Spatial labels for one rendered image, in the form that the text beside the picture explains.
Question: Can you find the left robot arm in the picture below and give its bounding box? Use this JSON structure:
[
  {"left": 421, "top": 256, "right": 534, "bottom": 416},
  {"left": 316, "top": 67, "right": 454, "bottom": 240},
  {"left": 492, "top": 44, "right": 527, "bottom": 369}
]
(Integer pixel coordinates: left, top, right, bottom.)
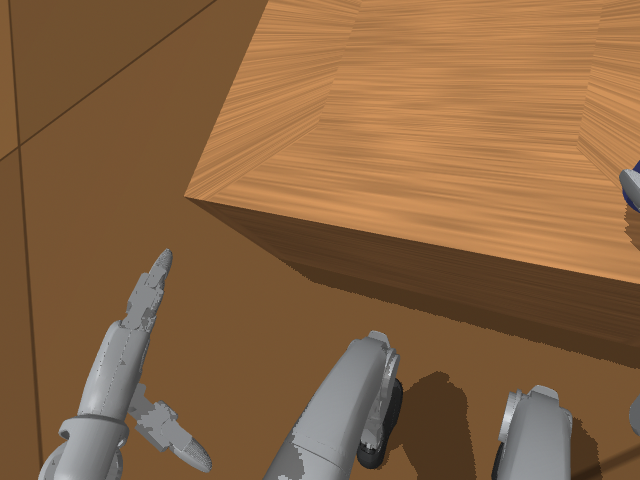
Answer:
[{"left": 38, "top": 415, "right": 130, "bottom": 480}]

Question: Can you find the right robot hand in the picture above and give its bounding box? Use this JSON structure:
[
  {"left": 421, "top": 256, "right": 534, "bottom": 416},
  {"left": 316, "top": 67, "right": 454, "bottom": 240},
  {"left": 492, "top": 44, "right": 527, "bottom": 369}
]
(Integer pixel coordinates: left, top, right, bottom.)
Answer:
[{"left": 619, "top": 169, "right": 640, "bottom": 211}]

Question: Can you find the left robot foot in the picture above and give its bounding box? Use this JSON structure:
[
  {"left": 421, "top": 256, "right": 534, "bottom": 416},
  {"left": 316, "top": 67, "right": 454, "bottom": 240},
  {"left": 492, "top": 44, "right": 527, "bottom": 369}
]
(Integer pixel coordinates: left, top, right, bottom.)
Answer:
[{"left": 357, "top": 378, "right": 403, "bottom": 469}]

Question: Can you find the can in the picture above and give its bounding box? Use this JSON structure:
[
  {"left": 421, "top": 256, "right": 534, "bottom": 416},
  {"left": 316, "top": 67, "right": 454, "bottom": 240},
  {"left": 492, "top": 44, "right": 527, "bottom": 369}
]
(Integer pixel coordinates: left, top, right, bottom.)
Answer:
[{"left": 622, "top": 160, "right": 640, "bottom": 213}]

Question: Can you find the left robot hand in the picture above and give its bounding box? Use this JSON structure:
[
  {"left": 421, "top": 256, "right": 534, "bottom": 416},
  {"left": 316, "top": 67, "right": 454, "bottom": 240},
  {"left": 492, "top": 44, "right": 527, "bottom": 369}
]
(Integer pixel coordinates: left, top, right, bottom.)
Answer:
[{"left": 77, "top": 248, "right": 212, "bottom": 473}]

